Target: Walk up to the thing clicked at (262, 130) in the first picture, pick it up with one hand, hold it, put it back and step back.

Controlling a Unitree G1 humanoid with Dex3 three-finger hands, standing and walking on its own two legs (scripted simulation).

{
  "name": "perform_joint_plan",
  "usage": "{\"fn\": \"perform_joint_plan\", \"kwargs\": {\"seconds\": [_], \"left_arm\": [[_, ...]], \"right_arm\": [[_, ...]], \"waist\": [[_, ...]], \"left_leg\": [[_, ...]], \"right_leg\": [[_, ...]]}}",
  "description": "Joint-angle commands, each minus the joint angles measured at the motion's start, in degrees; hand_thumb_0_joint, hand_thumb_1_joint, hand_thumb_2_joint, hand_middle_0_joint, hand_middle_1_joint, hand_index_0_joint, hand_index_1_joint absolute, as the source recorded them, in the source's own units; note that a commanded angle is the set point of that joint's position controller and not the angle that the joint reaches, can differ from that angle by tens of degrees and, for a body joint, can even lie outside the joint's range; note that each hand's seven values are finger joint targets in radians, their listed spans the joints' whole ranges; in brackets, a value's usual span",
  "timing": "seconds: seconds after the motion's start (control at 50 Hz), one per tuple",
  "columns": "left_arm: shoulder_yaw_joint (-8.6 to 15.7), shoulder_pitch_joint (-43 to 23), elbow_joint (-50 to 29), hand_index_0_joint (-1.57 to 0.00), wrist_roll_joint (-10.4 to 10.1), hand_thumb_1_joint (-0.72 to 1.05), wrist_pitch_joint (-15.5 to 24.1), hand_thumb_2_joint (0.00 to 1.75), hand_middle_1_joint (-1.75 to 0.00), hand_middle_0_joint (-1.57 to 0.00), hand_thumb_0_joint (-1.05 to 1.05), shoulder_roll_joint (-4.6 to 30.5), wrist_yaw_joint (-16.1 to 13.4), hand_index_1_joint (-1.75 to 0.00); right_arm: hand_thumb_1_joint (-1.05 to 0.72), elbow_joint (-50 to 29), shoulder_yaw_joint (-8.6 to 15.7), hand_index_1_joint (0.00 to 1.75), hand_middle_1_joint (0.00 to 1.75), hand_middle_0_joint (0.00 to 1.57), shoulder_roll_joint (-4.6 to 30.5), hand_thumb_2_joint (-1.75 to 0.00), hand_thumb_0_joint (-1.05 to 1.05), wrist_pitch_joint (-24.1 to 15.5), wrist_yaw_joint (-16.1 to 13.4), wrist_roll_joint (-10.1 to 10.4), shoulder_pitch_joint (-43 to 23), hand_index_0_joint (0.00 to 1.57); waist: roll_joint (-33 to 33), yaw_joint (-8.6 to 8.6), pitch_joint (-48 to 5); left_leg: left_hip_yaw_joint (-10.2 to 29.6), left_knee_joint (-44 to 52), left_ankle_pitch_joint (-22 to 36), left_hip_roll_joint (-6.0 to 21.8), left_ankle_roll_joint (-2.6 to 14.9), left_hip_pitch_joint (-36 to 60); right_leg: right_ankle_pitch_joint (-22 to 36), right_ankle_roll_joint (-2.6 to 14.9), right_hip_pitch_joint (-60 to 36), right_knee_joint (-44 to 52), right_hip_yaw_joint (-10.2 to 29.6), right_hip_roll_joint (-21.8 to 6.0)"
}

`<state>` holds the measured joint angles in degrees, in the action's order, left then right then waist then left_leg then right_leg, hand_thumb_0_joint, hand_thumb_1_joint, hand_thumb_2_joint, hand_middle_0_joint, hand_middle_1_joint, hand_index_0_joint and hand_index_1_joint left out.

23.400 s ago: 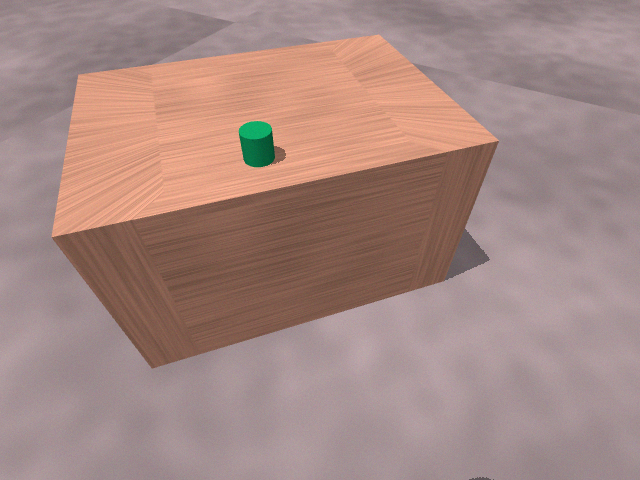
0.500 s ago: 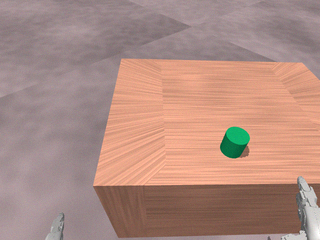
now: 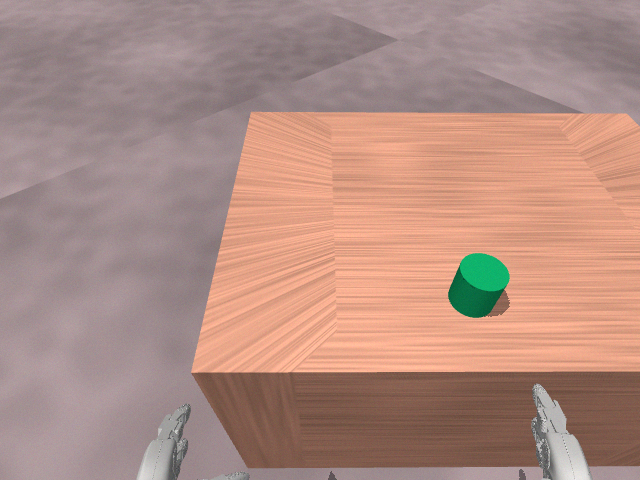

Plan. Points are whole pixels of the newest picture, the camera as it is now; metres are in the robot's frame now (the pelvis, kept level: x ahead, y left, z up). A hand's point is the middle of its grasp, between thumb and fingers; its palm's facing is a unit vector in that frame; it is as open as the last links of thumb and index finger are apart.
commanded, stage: home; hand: right
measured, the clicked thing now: (477, 285) +0.45 -0.26 -0.08
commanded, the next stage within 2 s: none
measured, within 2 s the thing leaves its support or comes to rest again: neither
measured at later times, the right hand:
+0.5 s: hand (468, 466) +0.18 -0.18 -0.10, palm faces +0.08 +0.97 -0.22, open 17.5 cm
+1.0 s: hand out of the picture +0.07 -0.28 -0.14, palm faces -0.08 +0.91 -0.40, open 17.3 cm
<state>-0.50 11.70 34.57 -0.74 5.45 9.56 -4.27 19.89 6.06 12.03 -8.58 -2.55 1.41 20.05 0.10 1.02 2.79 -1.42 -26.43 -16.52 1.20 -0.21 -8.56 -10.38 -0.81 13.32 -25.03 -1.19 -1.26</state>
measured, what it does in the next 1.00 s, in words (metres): stands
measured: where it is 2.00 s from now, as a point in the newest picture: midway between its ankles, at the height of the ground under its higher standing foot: outside the picture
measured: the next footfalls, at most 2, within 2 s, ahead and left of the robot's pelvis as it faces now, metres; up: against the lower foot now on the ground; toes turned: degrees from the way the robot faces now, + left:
none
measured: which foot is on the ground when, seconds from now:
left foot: down 0.00-1.00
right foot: down 0.00-1.00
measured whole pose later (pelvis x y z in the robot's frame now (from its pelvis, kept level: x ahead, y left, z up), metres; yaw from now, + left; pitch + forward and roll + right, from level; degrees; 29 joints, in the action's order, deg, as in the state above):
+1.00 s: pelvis +0.00 -0.01 +0.00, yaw +1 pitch -3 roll +0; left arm -0.5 9.8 62.0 1.6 -0.2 21.6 0.5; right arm 59.7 -1.0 22.2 -0.9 -0.3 -1.2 12.0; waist 0.9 -0.7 1.6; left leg 0.2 -22.8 -14.6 1.4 -1.2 -5.1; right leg -10.0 0.1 9.9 -23.0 -2.9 -1.2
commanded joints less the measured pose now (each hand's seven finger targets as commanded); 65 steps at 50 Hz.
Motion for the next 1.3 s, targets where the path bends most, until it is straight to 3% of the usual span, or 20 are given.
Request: {"fn": "perform_joint_plan", "kwargs": {"seconds": [0.0,0.04,0.06,0.08,0.1,0.14,0.24,0.3,0.32,0.36,0.38,0.46,0.52,0.54,0.62,0.64,0.78,0.9,1.1,1.28], "left_arm": [[6.85,-2.99,-7.53,-0.18,0.1,0.74,2.51,0.81,-0.27,-0.18,0.0,12.3,-0.86,-0.27],[4.43,-3.88,-8.01,-0.19,-0.1,0.77,2.42,0.83,-0.28,-0.19,0.0,9.27,-0.5,-0.28],[5.65,-4.1,-8.09,-0.19,-0.19,0.83,2.29,0.86,-0.29,-0.19,0.0,10.64,-0.69,-0.29],[3.72,-4.57,-8.62,-0.2,-0.21,0.87,2.19,0.89,-0.29,-0.2,0.0,8.45,-0.37,-0.29],[4.16,-4.96,-8.76,-0.2,-0.31,0.88,2.0,0.89,-0.3,-0.2,0.0,9.1,-0.46,-0.3],[0.87,-6.49,-9.02,-0.2,-0.54,0.89,1.86,0.9,-0.3,-0.2,0.0,4.92,0.07,-0.3],[1.46,-7.0,-9.33,-0.2,-0.5,0.9,0.88,0.9,-0.3,-0.2,0.0,6.47,0.35,-0.3],[0.85,-5.45,-6.83,-0.2,-0.61,0.9,-0.06,0.9,-0.3,-0.2,0.0,5.53,0.88,-0.3],[3.41,-1.78,-3.5,-0.2,-0.05,0.9,-0.87,0.9,-0.3,-0.2,0.0,11.38,0.66,-0.3],[2.25,-3.45,-5.3,-0.2,-0.28,0.9,-1.38,0.9,-0.3,-0.2,0.0,9.49,1.15,-0.3],[2.14,-4.56,-5.27,-0.2,-0.42,0.9,-1.39,0.9,-0.3,-0.2,0.0,9.33,1.29,-0.3],[2.34,-4.64,-5.11,-0.2,-0.55,0.9,-2.57,0.9,-0.3,-0.2,0.0,9.95,1.18,-0.3],[2.16,-4.59,-5.03,-0.2,-0.41,0.9,-2.73,0.9,-0.3,-0.2,0.0,9.55,0.68,-0.3],[4.94,-2.31,1.4,-0.2,4.06,0.9,-2.49,0.9,-0.3,-0.2,0.0,17.89,2.32,-0.3],[3.89,-2.55,5.71,-0.2,3.04,0.9,-2.9,0.9,-0.3,-0.2,0.0,17.71,3.93,-0.3],[3.55,-2.61,7.41,-0.2,2.75,0.9,-2.85,0.9,-0.3,-0.2,0.0,17.61,4.19,-0.3],[2.56,-5.15,16.76,-0.2,2.41,0.9,-3.81,0.9,-0.3,-0.2,0.0,19.65,4.5,-0.3],[2.08,-5.61,22.46,-0.2,2.15,0.9,-4.25,0.9,-0.3,-0.2,0.0,22.07,4.53,-0.3],[2.02,-6.09,26.8,-0.2,1.83,0.9,-4.08,0.9,-0.3,-0.2,0.0,23.54,4.35,-0.3],[2.43,-6.48,28.4,-0.2,1.61,0.9,-4.09,0.9,-0.3,-0.2,0.0,23.44,4.27,-0.3]], "right_arm": [[0.53,-3.17,1.37,0.06,0.06,0.06,8.09,-0.07,0.0,-1.39,-0.67,-0.55,-6.45,0.06],[0.54,-0.28,0.54,0.06,0.06,0.05,7.45,-0.06,0.0,-0.64,-0.59,-0.72,-7.98,0.05],[0.55,1.22,0.28,0.05,0.05,0.05,7.65,-0.05,0.0,-0.25,-0.66,-0.71,-9.2,0.05],[0.55,2.06,-0.58,0.05,0.05,0.05,6.91,-0.05,0.0,0.03,-0.65,-0.83,-9.81,0.05],[0.56,2.72,-0.97,0.05,0.05,0.05,6.92,-0.05,0.0,0.18,-0.7,-0.62,-12.34,0.05],[0.58,3.82,-2.66,0.05,0.05,0.05,5.42,-0.04,0.0,0.31,-0.8,-0.68,-14.26,0.05],[0.56,5.77,-2.93,0.05,0.05,0.05,6.21,-0.05,0.0,1.54,-1.43,-0.57,-12.93,0.05],[0.55,8.91,-4.47,0.05,0.05,0.05,4.59,-0.05,0.0,2.47,-1.16,-0.3,-10.95,0.05],[0.58,4.97,1.84,0.05,0.05,0.05,8.53,-0.03,0.0,1.95,-2.68,-0.2,-12.18,0.05],[0.57,7.99,-5.51,0.05,0.05,0.05,1.68,-0.04,0.0,2.48,-1.85,-0.18,-10.09,0.05],[0.57,7.39,-5.38,0.05,0.05,0.05,1.4,-0.04,0.0,2.36,-1.97,-0.24,-10.3,0.05],[0.58,5.62,-3.99,0.05,0.05,0.05,3.85,-0.03,0.0,1.08,-2.23,-0.26,-14.23,0.05],[0.58,4.44,-3.54,0.05,0.05,0.05,4.63,-0.04,0.0,0.55,-2.6,-0.18,-15.61,0.05],[0.61,15.51,-0.6,0.04,0.04,0.05,18.91,-0.02,0.0,2.42,-0.99,-4.56,-7.09,0.05],[0.6,19.32,-2.12,0.04,0.04,0.05,15.94,-0.03,0.0,3.86,0.86,-3.13,-8.83,0.05],[0.55,20.94,-2.75,0.05,0.05,0.05,15.85,-0.05,0.0,3.89,1.15,-3.01,-9.59,0.05],[0.52,30.24,-4.16,0.06,0.06,0.05,18.94,-0.07,0.0,5.22,1.55,-2.76,-11.41,0.05],[0.53,35.12,-4.66,0.06,0.06,0.05,21.0,-0.07,0.0,6.2,1.66,-2.59,-12.16,0.05],[0.52,38.54,-5.47,0.06,0.06,0.05,21.95,-0.07,0.0,6.64,1.64,-2.6,-11.4,0.05],[0.52,39.63,-5.63,0.06,0.06,0.05,21.09,-0.07,0.0,6.93,1.63,-2.49,-10.99,0.05]], "waist": [[-0.04,-2.48,-7.41],[-0.95,-1.86,-6.91],[-1.73,-2.14,-7.71],[-0.91,-1.47,-9.07],[-0.56,-1.85,-8.44],[1.38,-0.83,-9.7],[3.53,0.08,-12.57],[1.21,-0.21,-8.98],[1.75,0.6,-6.62],[-1.01,-1.3,-4.33],[-0.65,-0.56,-3.03],[-1.93,-0.77,-4.37],[-2.48,-0.57,-7.88],[1.54,-1.28,-10.84],[-0.4,-1.15,-11.47],[-1.2,-1.52,-10.78],[-1.02,-1.91,-4.43],[-0.45,-1.96,-1.37],[-0.4,-1.67,-2.07],[-0.14,-1.71,-0.09]], "left_leg": [[-1.84,5.06,9.71,-1.39,0.56,-4.37],[-1.57,5.45,9.53,-1.04,0.39,-4.21],[-1.56,5.38,9.47,-1.15,0.38,-4.09],[-1.45,4.89,11.39,-1.05,0.4,-3.12],[-1.34,4.92,10.84,-1.05,0.47,-3.54],[-1.22,4.41,12.29,-1.01,0.67,-2.22],[-1.27,3.79,16.75,-1.16,0.92,0.5],[-1.4,4.77,16.49,-1.23,0.5,-0.14],[-0.68,5.15,14.22,-1.61,0.59,-0.92],[-0.86,6.11,10.68,-1.74,0.69,-2.34],[-0.82,6.47,8.57,-1.78,0.77,-3.2],[-0.46,6.5,5.79,-1.75,0.85,-4.85],[0.07,5.81,8.75,-1.1,0.46,-2.86],[4.92,2.45,18.63,5.34,0.79,-1.35],[4.8,2.35,20.75,5.43,1.34,-1.35],[4.68,3.1,17.68,5.13,1.19,-1.33],[5.96,6.9,13.53,5.37,1.52,-3.63],[6.23,9.41,5.2,4.92,1.32,-2.26],[6.8,10.58,6.37,5.59,1.47,-2.01],[6.79,11.7,3.01,5.29,1.35,-3.57]], "right_leg": [[5.87,1.56,-7.67,3.11,-1.32,0.52],[5.86,1.63,-6.87,2.67,-1.57,0.94],[5.75,1.69,-7.19,2.72,-1.51,0.73],[7.64,1.6,-7.54,2.43,-1.57,0.78],[6.9,1.57,-7.24,2.5,-1.6,0.69],[8.39,1.32,-6.66,2.33,-1.62,0.68],[13.22,0.95,-7.97,1.9,-1.85,0.42],[12.16,1.37,-6.33,2.19,-2.09,0.58],[9.13,1.38,-5.38,2.48,-2.64,1.02],[5.53,1.58,-4.33,3.31,-2.8,0.84],[3.69,1.34,-3.78,3.8,-2.87,0.9],[1.46,1.42,-4.53,3.64,-2.54,0.87],[3.84,1.77,-5.29,2.45,-2.77,1.38],[11.18,2.63,-6.6,-2.23,2.87,-4.06],[14.52,2.76,-7.68,-2.17,3.85,-5.06],[12.51,2.38,-6.94,-1.1,3.81,-5.06],[9.28,2.19,-8.21,2.28,4.33,-5.3],[0.66,2.3,-5.78,6.86,5.46,-5.11],[3.42,2.17,-8.34,8.3,5.97,-5.76],[-0.22,1.75,-7.82,9.77,5.95,-5.47]]}}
